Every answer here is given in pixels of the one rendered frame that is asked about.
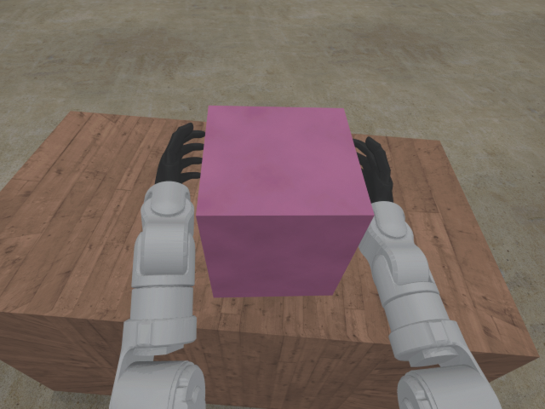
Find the pedestal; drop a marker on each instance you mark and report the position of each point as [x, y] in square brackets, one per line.
[69, 219]

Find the left robot forearm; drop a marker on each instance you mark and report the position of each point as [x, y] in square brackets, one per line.
[161, 319]

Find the left robot hand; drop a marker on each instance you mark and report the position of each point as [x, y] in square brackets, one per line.
[171, 163]

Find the carton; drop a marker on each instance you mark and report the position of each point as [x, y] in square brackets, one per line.
[282, 201]

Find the robot left upper arm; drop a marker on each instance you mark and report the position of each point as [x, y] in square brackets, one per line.
[176, 384]

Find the right robot hand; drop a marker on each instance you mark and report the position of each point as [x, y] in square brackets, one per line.
[376, 170]

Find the right robot forearm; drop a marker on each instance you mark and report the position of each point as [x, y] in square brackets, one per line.
[421, 331]

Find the robot right upper arm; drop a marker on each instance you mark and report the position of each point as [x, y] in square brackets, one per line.
[446, 387]

